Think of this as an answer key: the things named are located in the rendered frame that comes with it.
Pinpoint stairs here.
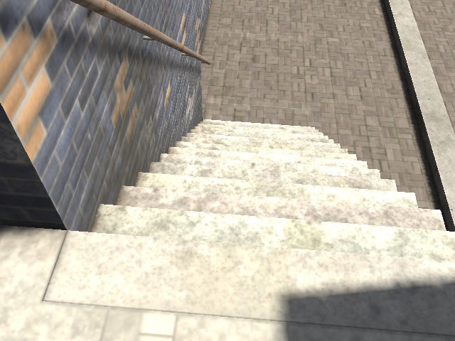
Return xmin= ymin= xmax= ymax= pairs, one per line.
xmin=90 ymin=119 xmax=455 ymax=261

